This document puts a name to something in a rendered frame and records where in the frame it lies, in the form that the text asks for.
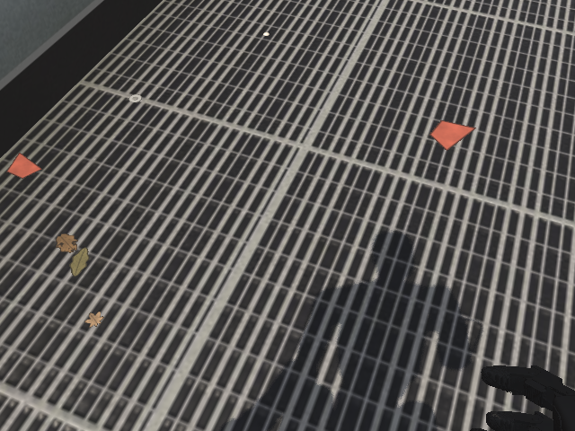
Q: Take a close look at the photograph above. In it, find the right robot hand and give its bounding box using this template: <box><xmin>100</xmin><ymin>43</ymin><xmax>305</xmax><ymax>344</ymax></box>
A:
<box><xmin>470</xmin><ymin>365</ymin><xmax>575</xmax><ymax>431</ymax></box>

